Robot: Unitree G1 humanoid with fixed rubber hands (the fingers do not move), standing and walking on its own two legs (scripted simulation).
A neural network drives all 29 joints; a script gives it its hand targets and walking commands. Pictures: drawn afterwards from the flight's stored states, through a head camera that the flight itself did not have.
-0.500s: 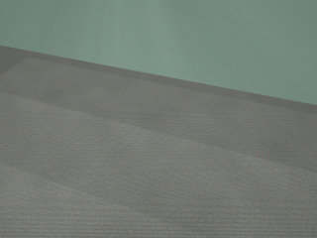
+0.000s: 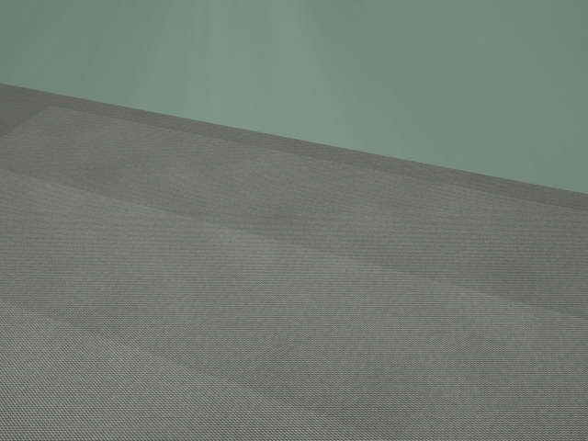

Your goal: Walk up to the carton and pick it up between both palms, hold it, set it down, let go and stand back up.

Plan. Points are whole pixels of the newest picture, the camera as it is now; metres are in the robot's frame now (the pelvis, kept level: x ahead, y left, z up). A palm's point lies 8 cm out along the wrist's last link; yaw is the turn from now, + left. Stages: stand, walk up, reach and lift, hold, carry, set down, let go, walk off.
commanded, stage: walk up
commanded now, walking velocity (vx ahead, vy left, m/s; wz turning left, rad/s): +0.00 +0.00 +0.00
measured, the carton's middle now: out of the picture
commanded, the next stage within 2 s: none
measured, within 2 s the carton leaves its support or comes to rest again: neither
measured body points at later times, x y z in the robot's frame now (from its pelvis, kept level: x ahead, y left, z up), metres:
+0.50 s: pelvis -0.04 +0.10 -0.03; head -0.01 +0.12 +0.42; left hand +0.00 +0.45 -0.14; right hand +0.13 -0.19 -0.12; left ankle -0.04 +0.25 -0.75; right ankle +0.00 -0.10 -0.74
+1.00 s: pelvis -0.08 +0.17 -0.01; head -0.06 +0.13 +0.44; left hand -0.11 +0.50 -0.07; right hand +0.12 -0.08 -0.14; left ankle -0.12 +0.34 -0.65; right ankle -0.02 +0.10 -0.75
